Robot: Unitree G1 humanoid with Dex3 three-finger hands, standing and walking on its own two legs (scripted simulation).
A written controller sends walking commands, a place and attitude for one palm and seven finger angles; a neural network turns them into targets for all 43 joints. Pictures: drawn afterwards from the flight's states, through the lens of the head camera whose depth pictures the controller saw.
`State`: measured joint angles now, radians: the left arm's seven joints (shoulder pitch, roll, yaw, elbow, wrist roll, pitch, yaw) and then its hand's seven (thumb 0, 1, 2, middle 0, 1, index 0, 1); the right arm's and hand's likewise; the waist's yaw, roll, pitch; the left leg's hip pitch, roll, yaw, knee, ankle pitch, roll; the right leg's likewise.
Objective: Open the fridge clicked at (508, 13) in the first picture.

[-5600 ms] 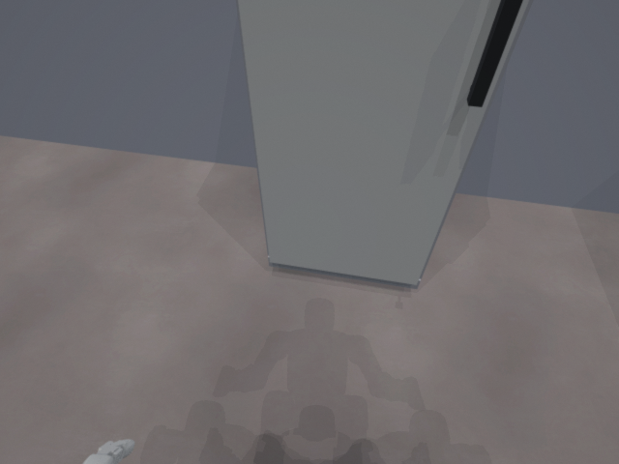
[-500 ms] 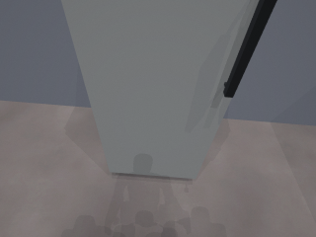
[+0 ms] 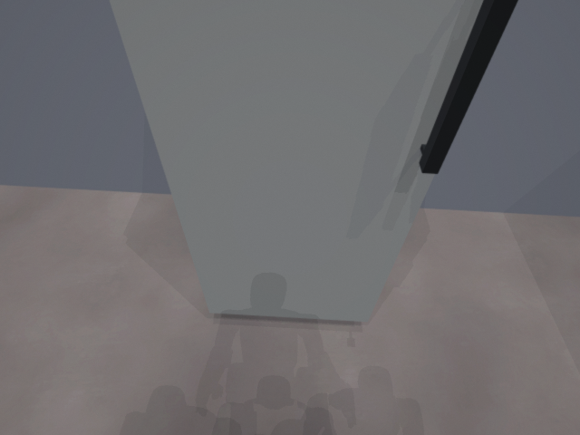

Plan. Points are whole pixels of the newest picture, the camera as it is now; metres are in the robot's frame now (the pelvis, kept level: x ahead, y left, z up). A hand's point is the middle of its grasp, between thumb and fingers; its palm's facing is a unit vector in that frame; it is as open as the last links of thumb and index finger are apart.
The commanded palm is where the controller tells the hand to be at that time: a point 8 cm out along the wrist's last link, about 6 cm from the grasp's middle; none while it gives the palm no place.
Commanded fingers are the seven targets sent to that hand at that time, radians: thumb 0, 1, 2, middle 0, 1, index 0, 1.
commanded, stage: shuffle to correct the standing spot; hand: right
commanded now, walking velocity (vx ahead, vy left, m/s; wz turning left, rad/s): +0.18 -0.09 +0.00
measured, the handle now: (463, 69) +0.57 -0.21 +0.24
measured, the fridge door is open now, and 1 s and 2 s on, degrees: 0 0 0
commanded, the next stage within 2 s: come to a stop and stand still in 0.38 s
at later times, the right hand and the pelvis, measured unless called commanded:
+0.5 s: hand out of the picture +0.12 -0.20 -0.17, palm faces +0.01 +0.98 -0.21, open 7.3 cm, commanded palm none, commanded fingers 0.00 -0.90 -0.90 0.20 0.30 0.20 0.30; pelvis +0.08 -0.02 -0.01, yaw +0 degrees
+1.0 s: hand out of the picture +0.13 -0.22 -0.18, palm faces +0.08 +0.97 -0.23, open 7.3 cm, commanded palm none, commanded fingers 0.00 -0.90 -0.90 0.20 0.30 0.20 0.30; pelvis +0.10 -0.03 -0.01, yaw -1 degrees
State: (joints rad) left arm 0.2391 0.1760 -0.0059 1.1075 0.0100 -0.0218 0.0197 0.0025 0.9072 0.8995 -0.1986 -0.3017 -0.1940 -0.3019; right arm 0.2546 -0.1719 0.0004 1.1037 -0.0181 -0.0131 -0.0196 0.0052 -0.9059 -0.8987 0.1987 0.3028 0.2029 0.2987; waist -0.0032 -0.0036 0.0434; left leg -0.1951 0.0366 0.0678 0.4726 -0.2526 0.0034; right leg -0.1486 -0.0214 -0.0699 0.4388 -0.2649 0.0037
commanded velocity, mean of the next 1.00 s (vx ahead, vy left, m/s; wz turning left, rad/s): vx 0.02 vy -0.07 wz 0.00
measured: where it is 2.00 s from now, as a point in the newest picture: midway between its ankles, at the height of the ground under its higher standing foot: outside the picture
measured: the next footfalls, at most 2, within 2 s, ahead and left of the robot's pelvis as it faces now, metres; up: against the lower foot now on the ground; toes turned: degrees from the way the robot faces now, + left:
left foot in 0.56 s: +0.17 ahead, +0.06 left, +0.00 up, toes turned -2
right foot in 1.00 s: +0.15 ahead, -0.14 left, +0.00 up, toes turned -4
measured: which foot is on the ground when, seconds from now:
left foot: down 0.00-0.28, up 0.30-0.54, down 0.56-1.00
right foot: down 0.00-0.58, up 0.60-0.98, down 1.00-1.00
